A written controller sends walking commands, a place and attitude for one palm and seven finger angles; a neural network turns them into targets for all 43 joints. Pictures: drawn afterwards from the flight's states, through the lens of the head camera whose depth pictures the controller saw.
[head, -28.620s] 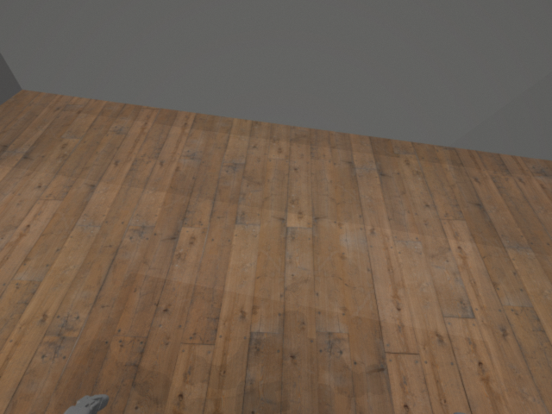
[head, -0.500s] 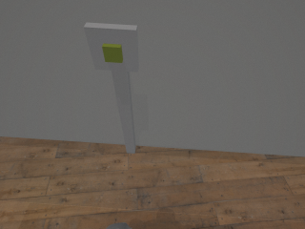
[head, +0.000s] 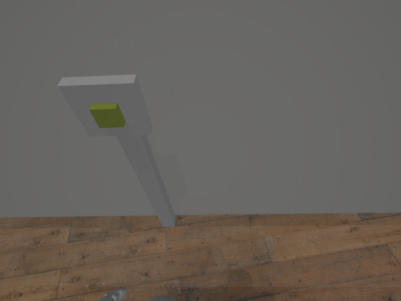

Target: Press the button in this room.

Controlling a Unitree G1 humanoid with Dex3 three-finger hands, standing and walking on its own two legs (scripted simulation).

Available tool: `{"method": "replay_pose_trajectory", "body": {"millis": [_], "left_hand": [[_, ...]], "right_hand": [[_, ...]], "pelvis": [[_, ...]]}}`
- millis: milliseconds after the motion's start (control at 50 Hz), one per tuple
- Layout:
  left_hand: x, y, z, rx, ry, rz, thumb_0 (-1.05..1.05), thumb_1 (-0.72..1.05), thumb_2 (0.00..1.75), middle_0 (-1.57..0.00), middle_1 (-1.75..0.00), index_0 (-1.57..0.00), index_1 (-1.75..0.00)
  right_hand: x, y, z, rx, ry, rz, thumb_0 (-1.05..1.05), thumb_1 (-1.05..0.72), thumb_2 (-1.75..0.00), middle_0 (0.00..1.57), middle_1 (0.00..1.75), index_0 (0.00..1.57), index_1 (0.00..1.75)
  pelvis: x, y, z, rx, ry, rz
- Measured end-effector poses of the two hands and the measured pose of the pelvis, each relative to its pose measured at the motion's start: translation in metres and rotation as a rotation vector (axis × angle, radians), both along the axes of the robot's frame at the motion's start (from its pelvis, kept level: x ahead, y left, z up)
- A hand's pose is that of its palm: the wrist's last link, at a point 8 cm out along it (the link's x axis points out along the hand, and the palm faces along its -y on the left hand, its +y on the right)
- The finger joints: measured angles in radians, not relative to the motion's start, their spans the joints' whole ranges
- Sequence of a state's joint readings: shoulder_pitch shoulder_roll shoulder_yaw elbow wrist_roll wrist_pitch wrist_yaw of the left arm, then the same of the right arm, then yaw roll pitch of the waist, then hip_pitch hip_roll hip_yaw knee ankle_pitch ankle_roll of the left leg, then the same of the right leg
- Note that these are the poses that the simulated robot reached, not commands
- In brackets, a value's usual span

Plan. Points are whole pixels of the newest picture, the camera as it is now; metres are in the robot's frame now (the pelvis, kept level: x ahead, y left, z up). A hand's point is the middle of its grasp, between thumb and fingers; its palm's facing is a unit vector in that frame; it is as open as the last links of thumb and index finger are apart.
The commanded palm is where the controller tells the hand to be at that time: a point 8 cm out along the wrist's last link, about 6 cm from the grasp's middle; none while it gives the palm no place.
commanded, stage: come to a stop and stand still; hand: left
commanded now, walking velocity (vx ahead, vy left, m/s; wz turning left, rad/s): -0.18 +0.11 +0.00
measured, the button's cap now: (108, 114) +0.49 +0.24 +0.08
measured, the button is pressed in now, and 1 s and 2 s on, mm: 0 0 0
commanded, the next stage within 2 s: none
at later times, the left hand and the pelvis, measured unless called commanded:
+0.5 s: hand out of the picture -0.01 +0.28 -0.17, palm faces +0.06 -0.96 -0.29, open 7.4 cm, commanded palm none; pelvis -0.04 +0.08 -0.01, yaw -1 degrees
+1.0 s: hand out of the picture -0.03 +0.27 -0.16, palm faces +0.01 -0.98 -0.21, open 7.4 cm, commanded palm none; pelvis -0.03 +0.10 +0.00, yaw +0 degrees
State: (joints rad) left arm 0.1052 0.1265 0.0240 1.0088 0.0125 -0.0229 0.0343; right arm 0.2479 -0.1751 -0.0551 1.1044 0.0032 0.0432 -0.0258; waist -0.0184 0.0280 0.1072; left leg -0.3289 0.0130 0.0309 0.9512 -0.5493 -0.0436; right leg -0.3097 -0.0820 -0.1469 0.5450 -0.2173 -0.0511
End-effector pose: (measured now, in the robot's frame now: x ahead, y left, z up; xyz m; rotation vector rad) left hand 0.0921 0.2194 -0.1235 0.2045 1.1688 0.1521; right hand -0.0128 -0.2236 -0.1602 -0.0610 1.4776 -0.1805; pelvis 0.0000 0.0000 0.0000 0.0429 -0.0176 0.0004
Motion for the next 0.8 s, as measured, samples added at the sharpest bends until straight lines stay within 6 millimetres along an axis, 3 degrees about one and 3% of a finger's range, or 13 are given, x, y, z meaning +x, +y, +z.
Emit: {"method": "replay_pose_trajectory", "body": {"millis": [120, 220, 300, 400, 520, 600, 800], "left_hand": [[-0.025, 0.029, 0.001, 0.034, 0.054, 0.044, -0.01, 0.93, 0.9, -0.2, -0.3, -0.21, -0.3], [-0.053, 0.061, -0.011, 0.038, 0.092, 0.059, 0.0, 0.91, 0.9, -0.2, -0.3, -0.2, -0.3], [-0.07, 0.089, -0.022, 0.041, 0.081, 0.077, 0.01, 0.91, 0.9, -0.2, -0.3, -0.2, -0.3], [-0.09, 0.107, -0.014, 0.044, 0.085, 0.072, 0.01, 0.91, 0.9, -0.2, -0.3, -0.2, -0.3], [-0.119, 0.109, -0.008, 0.045, 0.094, 0.068, 0.01, 0.91, 0.9, -0.2, -0.3, -0.2, -0.3], [-0.133, 0.106, -0.006, 0.015, 0.136, 0.052, 0.01, 0.91, 0.9, -0.2, -0.3, -0.2, -0.3], [-0.13, 0.104, -0.009, -0.028, 0.153, 0.049, 0.01, 0.91, 0.9, -0.2, -0.3, -0.2, -0.3]], "right_hand": [[0.041, -0.004, 0.007, -0.036, -0.085, 0.054, 0.01, -0.91, -0.9, 0.19, 0.3, 0.2, 0.3], [0.065, 0.007, 0.019, -0.083, -0.196, 0.083, 0.0, -0.91, -0.9, 0.19, 0.3, 0.19, 0.3], [0.073, 0.024, 0.023, -0.123, -0.325, 0.102, 0.0, -0.91, -0.9, 0.19, 0.3, 0.19, 0.3], [0.07, 0.055, 0.025, -0.084, -0.388, 0.118, 0.01, -0.91, -0.9, 0.19, 0.3, 0.19, 0.3], [0.056, 0.087, 0.011, -0.001, -0.369, 0.124, 0.01, -0.91, -0.9, 0.19, 0.3, 0.2, 0.3], [0.034, 0.09, 0.013, -0.015, -0.341, 0.084, 0.0, -0.94, -0.9, 0.2, 0.3, 0.2, 0.3], [-0.042, 0.093, 0.014, -0.041, -0.106, 0.074, 0.0, -0.92, -0.9, 0.2, 0.3, 0.2, 0.3]], "pelvis": [[-0.008, 0.011, 0.002, -0.003, 0.005, 0.002], [-0.017, 0.031, -0.002, -0.024, 0.004, -0.003], [-0.022, 0.055, -0.014, -0.044, -0.016, 0.004], [-0.031, 0.072, -0.011, -0.033, -0.039, -0.016], [-0.043, 0.084, -0.011, -0.023, -0.029, -0.018], [-0.046, 0.093, -0.005, -0.033, -0.017, -0.018], [-0.045, 0.102, 0.002, -0.033, -0.006, -0.003]]}}
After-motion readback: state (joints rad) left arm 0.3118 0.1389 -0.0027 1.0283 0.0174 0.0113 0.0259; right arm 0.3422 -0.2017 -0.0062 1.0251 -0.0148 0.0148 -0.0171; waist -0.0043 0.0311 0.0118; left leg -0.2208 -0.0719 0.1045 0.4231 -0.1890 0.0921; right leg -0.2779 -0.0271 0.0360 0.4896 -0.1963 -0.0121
